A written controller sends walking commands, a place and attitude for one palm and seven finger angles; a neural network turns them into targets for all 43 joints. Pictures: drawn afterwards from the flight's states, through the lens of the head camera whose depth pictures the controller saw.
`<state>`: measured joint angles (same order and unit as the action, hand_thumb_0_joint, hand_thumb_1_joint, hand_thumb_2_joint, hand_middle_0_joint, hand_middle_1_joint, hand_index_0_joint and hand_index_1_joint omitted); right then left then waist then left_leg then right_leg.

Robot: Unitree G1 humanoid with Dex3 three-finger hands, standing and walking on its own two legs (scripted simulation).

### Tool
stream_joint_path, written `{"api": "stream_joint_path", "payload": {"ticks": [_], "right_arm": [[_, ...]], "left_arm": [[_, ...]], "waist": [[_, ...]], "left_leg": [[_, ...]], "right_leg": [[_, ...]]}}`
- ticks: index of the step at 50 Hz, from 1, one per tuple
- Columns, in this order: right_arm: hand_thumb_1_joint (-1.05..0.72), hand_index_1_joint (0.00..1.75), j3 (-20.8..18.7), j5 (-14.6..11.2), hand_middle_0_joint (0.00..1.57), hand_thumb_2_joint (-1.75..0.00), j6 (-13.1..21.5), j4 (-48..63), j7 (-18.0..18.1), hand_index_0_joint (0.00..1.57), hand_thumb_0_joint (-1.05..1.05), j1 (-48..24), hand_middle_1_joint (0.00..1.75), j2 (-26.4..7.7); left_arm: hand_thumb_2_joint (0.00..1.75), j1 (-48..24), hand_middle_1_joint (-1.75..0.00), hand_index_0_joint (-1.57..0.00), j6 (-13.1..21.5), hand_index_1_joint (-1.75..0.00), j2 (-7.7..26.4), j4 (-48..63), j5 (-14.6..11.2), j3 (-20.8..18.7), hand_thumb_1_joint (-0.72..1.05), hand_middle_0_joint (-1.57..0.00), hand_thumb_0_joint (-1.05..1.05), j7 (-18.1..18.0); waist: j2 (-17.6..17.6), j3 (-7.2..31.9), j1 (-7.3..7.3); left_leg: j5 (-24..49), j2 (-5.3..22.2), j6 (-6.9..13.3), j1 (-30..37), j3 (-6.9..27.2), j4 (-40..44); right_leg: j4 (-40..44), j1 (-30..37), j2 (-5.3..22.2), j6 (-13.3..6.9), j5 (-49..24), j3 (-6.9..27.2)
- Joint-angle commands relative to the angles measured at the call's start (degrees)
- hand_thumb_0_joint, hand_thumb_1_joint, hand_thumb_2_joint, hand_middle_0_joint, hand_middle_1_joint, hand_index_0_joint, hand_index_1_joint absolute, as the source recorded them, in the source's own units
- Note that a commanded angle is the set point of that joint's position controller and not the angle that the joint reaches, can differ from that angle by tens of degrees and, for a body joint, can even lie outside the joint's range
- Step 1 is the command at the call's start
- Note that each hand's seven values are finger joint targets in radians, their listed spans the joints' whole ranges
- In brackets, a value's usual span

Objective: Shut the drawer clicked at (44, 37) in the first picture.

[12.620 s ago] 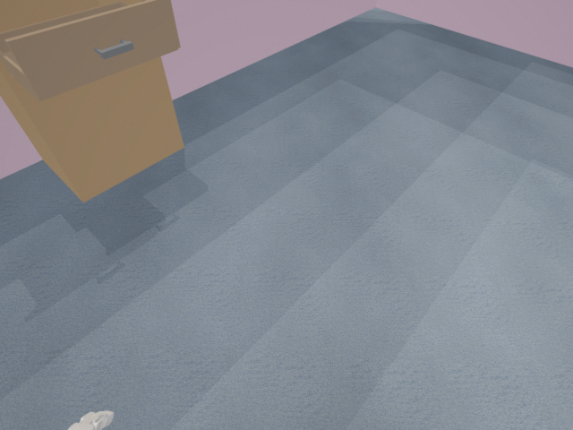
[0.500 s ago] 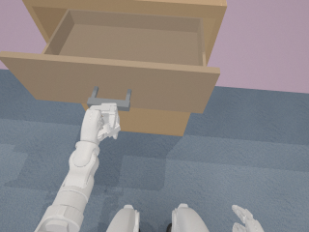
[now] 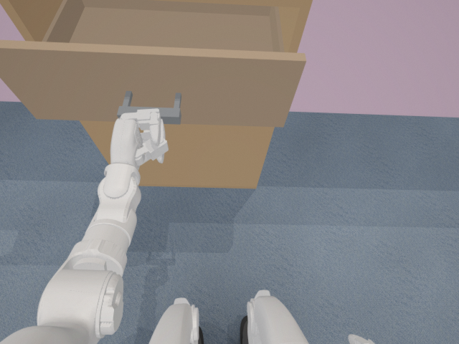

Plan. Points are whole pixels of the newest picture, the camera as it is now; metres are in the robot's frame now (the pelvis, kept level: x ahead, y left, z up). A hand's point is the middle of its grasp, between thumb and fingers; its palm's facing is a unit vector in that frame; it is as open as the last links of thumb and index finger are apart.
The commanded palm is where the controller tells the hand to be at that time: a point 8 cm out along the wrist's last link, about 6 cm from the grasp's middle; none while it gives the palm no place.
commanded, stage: push the drawer shut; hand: left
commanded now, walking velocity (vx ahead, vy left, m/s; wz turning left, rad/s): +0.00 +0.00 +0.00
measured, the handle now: (151, 106) +0.53 +0.12 +0.05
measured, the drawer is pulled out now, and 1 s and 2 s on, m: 0.14 0.02 0.00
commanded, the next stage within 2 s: pull the fist back off the drawer in 1.52 s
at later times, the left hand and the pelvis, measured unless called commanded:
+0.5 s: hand (167, 111) +0.52 +0.09 +0.04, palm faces -0.07 -1.00 -0.04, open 2.9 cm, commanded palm +0.52 +0.14 +0.05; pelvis +0.00 +0.00 -0.01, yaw -1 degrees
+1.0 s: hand (169, 89) +0.58 +0.09 +0.04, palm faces -0.08 -1.00 -0.04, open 3.1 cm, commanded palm +0.57 +0.13 +0.05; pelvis +0.01 +0.00 -0.02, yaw -2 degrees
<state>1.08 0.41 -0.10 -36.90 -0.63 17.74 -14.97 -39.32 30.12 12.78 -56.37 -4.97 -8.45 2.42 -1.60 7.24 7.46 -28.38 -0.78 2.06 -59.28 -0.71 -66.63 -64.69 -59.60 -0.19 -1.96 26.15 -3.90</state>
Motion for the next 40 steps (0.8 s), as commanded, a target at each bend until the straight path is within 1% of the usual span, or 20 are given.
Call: {"api": "stream_joint_path", "payload": {"ticks": [1,2,3,4,5,11,15,16,18,20,22,25,27,28,30,31,32,34,35,40], "right_arm": [[-0.90,0.30,-3.25,0.45,0.20,-0.90,1.35,4.09,-0.01,0.20,0.00,5.82,0.30,-8.64],[-0.90,0.30,-3.30,0.47,0.20,-0.90,1.15,3.69,0.02,0.20,0.00,6.09,0.30,-8.87],[-0.90,0.30,-3.21,0.62,0.20,-0.90,1.05,3.56,0.03,0.20,0.00,6.44,0.30,-8.99],[-0.90,0.30,-3.19,0.75,0.20,-0.90,1.08,3.70,0.08,0.20,0.00,6.86,0.30,-9.21],[-0.90,0.30,-3.15,0.86,0.20,-0.90,0.99,3.66,-0.03,0.20,0.00,7.12,0.30,-9.10],[-0.90,0.30,-3.01,1.37,0.20,-0.90,0.17,3.00,-0.32,0.20,0.00,8.82,0.30,-9.57],[-0.90,0.30,-2.89,1.67,0.20,-0.90,-0.30,3.27,-0.57,0.20,0.00,9.85,0.30,-9.61],[-0.90,0.30,-2.89,1.69,0.20,-0.90,-0.45,3.26,-0.64,0.20,0.00,9.90,0.30,-9.42],[-0.90,0.30,-2.82,1.89,0.20,-0.90,-0.64,3.06,-0.67,0.20,0.00,10.55,0.30,-9.69],[-0.90,0.30,-2.82,2.11,0.20,-0.90,-0.93,3.15,-0.86,0.20,0.00,11.02,0.30,-9.73],[-0.90,0.30,-2.79,2.16,0.20,-0.90,-1.33,2.95,-0.96,0.20,0.00,11.51,0.30,-9.83],[-0.90,0.30,-2.83,2.38,0.20,-0.90,-1.78,2.95,-1.21,0.20,0.00,12.54,0.30,-9.96],[-0.90,0.30,-2.66,2.34,0.20,-0.90,-2.04,2.88,-1.31,0.20,0.00,12.56,0.30,-9.78],[-0.90,0.30,-2.65,2.35,0.20,-0.90,-2.16,2.78,-1.23,0.20,0.00,12.97,0.30,-9.98],[-0.90,0.30,-2.50,2.47,0.20,-0.90,-2.30,2.67,-1.14,0.20,0.00,13.44,0.30,-10.15],[-0.90,0.30,-2.45,2.42,0.20,-0.90,-2.43,2.74,-1.20,0.20,0.00,13.57,0.30,-10.12],[-0.90,0.30,-2.41,2.58,0.20,-0.90,-2.39,2.62,-1.28,0.20,0.00,13.63,0.30,-10.02],[-0.90,0.30,-2.43,2.75,0.20,-0.90,-2.36,2.48,-1.38,0.20,0.00,14.33,0.30,-10.31],[-0.90,0.30,-2.34,2.76,0.20,-0.90,-2.43,2.56,-1.40,0.20,0.00,14.55,0.30,-10.37],[-0.90,0.30,-1.99,2.89,0.20,-0.90,-2.56,2.17,-1.41,0.20,0.00,15.48,0.30,-10.40]], "left_arm": [[0.90,-33.39,-1.60,-1.40,4.11,-1.60,7.85,11.02,-0.13,-2.20,0.90,-1.40,0.00,-1.34],[0.90,-34.13,-1.60,-1.40,3.93,-1.60,8.62,8.96,-0.03,-2.89,0.90,-1.40,0.00,-1.47],[0.90,-35.57,-1.60,-1.40,3.97,-1.60,9.08,8.33,0.06,-3.11,0.90,-1.40,0.00,-1.63],[0.90,-36.27,-1.60,-1.40,4.26,-1.60,11.01,8.29,0.15,-4.62,0.90,-1.40,0.00,-1.68],[0.90,-37.57,-1.60,-1.40,4.44,-1.60,10.59,8.57,0.60,-3.92,0.90,-1.40,0.00,-1.55],[0.90,-42.07,-1.60,-1.40,3.84,-1.60,12.76,4.06,1.32,-5.51,0.90,-1.40,0.00,-1.74],[0.90,-43.17,-1.60,-1.40,3.77,-1.60,14.90,3.35,2.03,-6.99,0.90,-1.40,0.00,-1.61],[0.90,-43.97,-1.60,-1.40,3.26,-1.60,13.38,2.07,1.98,-5.84,0.90,-1.40,0.00,-1.50],[0.90,-45.96,-1.60,-1.40,3.16,-1.60,15.47,2.05,2.28,-7.13,0.90,-1.40,0.00,-1.62],[0.90,-46.46,-1.60,-1.40,3.12,-1.60,14.98,1.93,2.66,-6.79,0.90,-1.40,0.00,-1.52],[0.90,-47.50,-1.60,-1.40,2.65,-1.60,15.85,1.05,2.58,-7.38,0.90,-1.40,0.00,-1.63],[0.90,-47.24,-1.60,-1.40,2.42,-1.60,16.76,0.33,3.16,-8.26,0.90,-1.40,0.00,-1.54],[0.90,-49.12,-1.60,-1.40,1.98,-1.60,16.58,0.33,3.08,-7.66,0.90,-1.40,0.00,-1.44],[0.90,-49.17,-1.60,-1.40,1.68,-1.60,18.33,-0.66,3.30,-8.96,0.90,-1.40,0.00,-1.52],[0.90,-51.44,-1.60,-1.40,1.64,-1.60,19.04,-0.70,3.62,-9.00,0.90,-1.40,0.00,-1.48],[0.90,-50.72,-1.60,-1.40,1.41,-1.60,18.91,-1.76,3.88,-8.83,0.90,-1.40,0.00,-1.43],[0.90,-53.08,-1.60,-1.40,1.43,-1.60,17.23,-0.65,3.75,-7.13,0.90,-1.40,0.00,-1.31],[0.90,-53.52,-1.60,-1.40,1.29,-1.60,19.58,-1.54,3.77,-9.14,0.90,-1.40,0.00,-1.45],[0.90,-54.13,-1.60,-1.40,1.35,-1.60,20.56,-0.90,4.01,-9.63,0.90,-1.40,0.00,-1.43],[0.90,-56.96,-1.60,-1.40,0.30,-1.60,21.60,-2.93,4.30,-9.64,0.90,-1.40,0.00,-0.99]], "waist": [[-2.55,26.09,3.36],[-0.17,24.35,4.01],[-0.04,23.98,4.45],[-0.73,24.82,3.93],[-2.46,26.64,4.35],[-1.83,26.30,5.93],[-4.25,29.76,5.44],[-3.29,28.59,6.53],[-3.63,28.49,6.56],[-5.88,30.12,6.51],[-4.73,29.50,7.37],[-5.51,31.09,6.86],[-5.24,30.27,7.75],[-4.15,29.58,7.85],[-5.23,29.47,8.44],[-6.38,29.20,8.14],[-6.84,29.93,9.26],[-7.38,29.92,8.99],[-7.37,31.82,8.82],[-7.84,30.26,10.29]], "left_leg": [[8.55,0.45,-0.57,15.80,3.83,9.03],[7.42,0.52,-0.40,14.37,3.89,8.88],[6.71,0.42,-0.22,13.26,3.82,8.80],[7.35,0.35,-0.17,13.35,3.98,8.61],[8.23,0.38,-0.25,14.66,3.95,8.49],[8.66,0.63,-0.08,13.32,4.58,7.27],[11.48,0.69,-0.33,14.73,4.84,6.68],[11.23,0.70,-0.11,13.72,4.54,6.28],[10.93,0.77,-0.12,13.01,4.82,6.16],[13.02,0.87,-0.35,15.28,5.23,5.95],[13.15,0.99,-0.13,14.25,4.97,5.34],[15.41,1.19,-0.37,15.60,5.55,5.23],[14.32,1.04,-0.06,13.81,4.85,4.76],[13.57,1.11,0.02,12.61,4.87,4.71],[13.89,1.18,0.07,13.05,5.21,4.60],[14.20,1.17,-0.09,13.31,5.31,4.64],[14.46,1.29,-0.04,14.22,5.60,4.40],[15.03,1.29,-0.04,14.55,5.68,4.18],[15.48,1.24,0.00,14.33,5.53,3.88],[15.60,1.36,0.27,12.38,5.35,3.10]], "right_leg": [[8.96,10.28,-0.86,0.47,-6.09,3.11],[9.40,9.98,-0.96,0.60,-5.27,3.17],[9.58,10.14,-0.96,0.70,-4.85,3.40],[8.95,10.22,-1.06,0.51,-5.43,3.39],[8.80,10.00,-1.08,0.56,-6.07,3.41],[8.21,7.92,-1.31,0.66,-6.13,3.23],[7.29,8.22,-1.48,0.43,-8.03,3.10],[7.67,7.91,-1.52,0.64,-8.20,3.27],[7.48,7.94,-1.51,0.59,-7.85,3.26],[6.93,6.64,-1.60,0.40,-8.99,2.89],[7.25,6.78,-1.71,0.64,-9.39,3.13],[6.62,6.70,-1.90,0.45,-10.81,2.75],[7.25,7.35,-1.96,0.68,-10.64,3.23],[7.26,7.70,-2.03,0.67,-10.25,3.19],[7.06,6.62,-2.12,0.67,-10.27,3.11],[6.98,5.92,-2.09,0.51,-10.16,3.01],[6.95,5.10,-2.04,0.65,-10.27,2.92],[6.71,4.82,-2.24,0.49,-10.40,2.72],[6.64,5.88,-2.26,0.58,-10.94,3.00],[6.81,5.61,-2.48,0.67,-11.61,3.14]]}}
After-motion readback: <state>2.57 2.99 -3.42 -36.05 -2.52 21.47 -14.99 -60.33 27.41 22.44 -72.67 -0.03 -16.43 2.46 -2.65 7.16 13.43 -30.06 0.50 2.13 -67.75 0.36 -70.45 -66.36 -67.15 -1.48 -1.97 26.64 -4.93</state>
